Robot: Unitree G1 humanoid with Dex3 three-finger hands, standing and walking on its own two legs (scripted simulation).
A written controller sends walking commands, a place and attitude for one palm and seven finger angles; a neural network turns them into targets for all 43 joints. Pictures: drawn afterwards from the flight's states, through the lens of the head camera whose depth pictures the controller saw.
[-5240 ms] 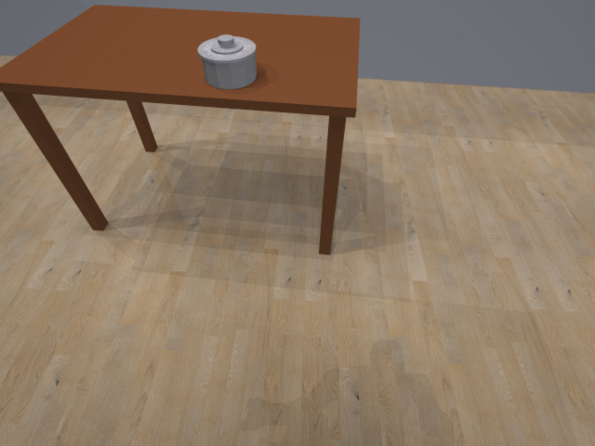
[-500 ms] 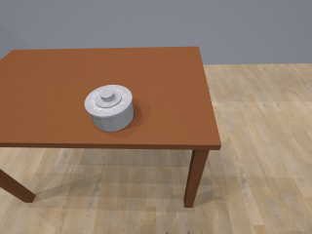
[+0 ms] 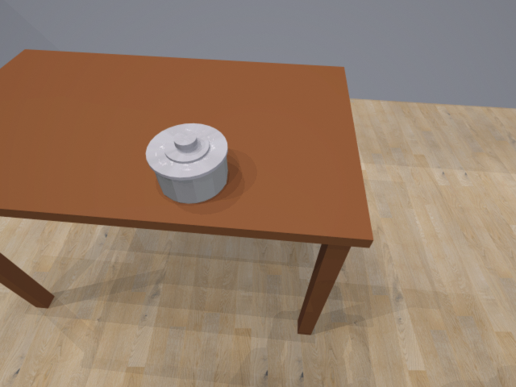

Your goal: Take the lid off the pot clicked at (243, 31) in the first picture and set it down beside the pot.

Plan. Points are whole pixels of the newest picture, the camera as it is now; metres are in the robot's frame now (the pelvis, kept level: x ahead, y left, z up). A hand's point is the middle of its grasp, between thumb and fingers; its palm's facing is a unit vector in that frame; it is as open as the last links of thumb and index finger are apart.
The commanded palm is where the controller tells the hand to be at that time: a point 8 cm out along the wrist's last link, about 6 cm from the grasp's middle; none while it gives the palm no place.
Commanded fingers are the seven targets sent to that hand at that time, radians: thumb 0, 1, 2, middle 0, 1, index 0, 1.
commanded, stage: look again from close up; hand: left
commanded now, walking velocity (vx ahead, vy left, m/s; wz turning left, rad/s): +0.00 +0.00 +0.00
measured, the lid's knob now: (185, 140) +0.55 +0.19 +0.06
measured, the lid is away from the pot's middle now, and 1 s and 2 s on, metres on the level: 0.00 0.00 0.00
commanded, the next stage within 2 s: shuffle to correct the standing spot in 0.94 s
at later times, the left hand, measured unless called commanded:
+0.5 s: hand out of the picture +0.09 +0.27 -0.17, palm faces -0.02 -0.96 -0.28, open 7.3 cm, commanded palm none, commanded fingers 0.00 0.90 0.90 -0.20 -0.30 -0.20 -0.30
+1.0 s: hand out of the picture +0.02 +0.26 -0.17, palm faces -0.04 -0.97 -0.24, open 7.4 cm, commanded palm none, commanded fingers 0.00 0.90 0.90 -0.20 -0.30 -0.20 -0.30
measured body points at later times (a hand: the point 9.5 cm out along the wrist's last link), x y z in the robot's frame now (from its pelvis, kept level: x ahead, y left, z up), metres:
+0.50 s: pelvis +0.01 +0.08 -0.01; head +0.04 +0.07 +0.44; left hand +0.09 +0.32 -0.15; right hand +0.06 -0.16 -0.16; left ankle +0.02 +0.17 -0.74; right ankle -0.05 -0.07 -0.74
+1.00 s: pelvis +0.00 +0.07 +0.00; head +0.04 +0.06 +0.44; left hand +0.02 +0.31 -0.15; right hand +0.04 -0.18 -0.16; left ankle +0.02 +0.17 -0.74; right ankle -0.05 -0.07 -0.74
